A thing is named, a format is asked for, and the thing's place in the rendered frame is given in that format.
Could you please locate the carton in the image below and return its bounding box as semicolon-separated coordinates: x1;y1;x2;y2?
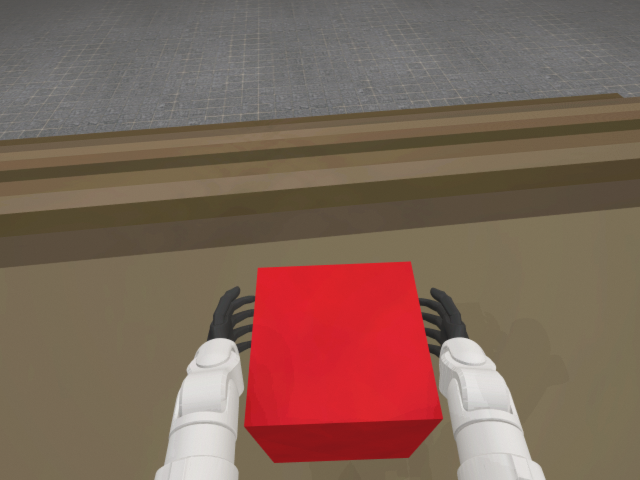
244;261;443;463

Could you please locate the robot right hand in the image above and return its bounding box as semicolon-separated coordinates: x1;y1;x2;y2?
418;288;469;358

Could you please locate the right robot forearm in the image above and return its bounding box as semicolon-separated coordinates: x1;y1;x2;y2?
439;337;546;480

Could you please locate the robot left hand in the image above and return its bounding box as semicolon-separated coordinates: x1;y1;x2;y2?
207;286;255;353

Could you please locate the left robot forearm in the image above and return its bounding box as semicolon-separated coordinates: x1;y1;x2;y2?
154;338;244;480

